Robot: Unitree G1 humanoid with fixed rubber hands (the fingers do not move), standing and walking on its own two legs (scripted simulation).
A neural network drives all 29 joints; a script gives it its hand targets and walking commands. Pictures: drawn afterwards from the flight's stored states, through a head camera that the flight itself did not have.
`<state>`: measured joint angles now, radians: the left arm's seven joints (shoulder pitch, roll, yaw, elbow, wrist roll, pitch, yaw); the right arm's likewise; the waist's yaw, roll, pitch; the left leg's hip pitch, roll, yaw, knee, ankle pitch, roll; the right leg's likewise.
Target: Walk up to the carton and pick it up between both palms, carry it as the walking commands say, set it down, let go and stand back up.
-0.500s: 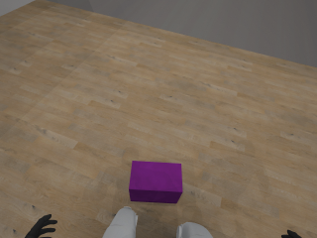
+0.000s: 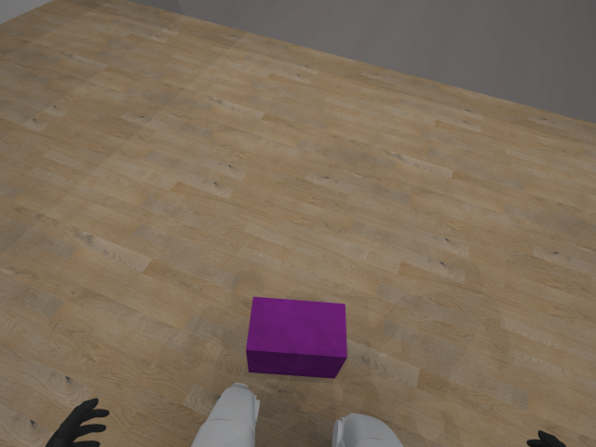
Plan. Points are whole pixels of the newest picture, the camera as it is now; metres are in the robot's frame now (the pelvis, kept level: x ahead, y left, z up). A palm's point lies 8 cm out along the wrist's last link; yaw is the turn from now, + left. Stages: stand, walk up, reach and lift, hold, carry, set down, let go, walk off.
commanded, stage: walk up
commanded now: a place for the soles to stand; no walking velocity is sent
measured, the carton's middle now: (295, 339) +0.46 +0.00 -0.59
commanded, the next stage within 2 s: none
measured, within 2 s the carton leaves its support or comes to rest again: neither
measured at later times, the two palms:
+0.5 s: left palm out of the picture +0.09 +0.31 -0.11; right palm out of the picture +0.11 -0.34 -0.06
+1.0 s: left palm out of the picture +0.10 +0.32 -0.10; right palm out of the picture +0.12 -0.33 -0.06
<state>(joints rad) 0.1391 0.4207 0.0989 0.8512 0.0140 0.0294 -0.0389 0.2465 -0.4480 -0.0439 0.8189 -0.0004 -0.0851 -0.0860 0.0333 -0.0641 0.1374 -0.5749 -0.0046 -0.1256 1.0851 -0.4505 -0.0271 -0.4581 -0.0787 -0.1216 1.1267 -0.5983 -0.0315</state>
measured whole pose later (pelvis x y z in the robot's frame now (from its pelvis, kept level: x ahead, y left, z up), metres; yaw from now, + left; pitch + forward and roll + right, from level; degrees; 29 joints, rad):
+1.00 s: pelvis +0.00 +0.00 +0.00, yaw +2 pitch -4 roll +0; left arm 0.13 0.42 0.10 0.86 0.01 0.02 -0.04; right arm 0.23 -0.44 -0.04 0.82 0.00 -0.08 -0.08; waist 0.04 -0.06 0.13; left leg -0.57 0.00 -0.11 1.07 -0.44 -0.03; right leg -0.45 -0.09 -0.13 1.12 -0.61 -0.03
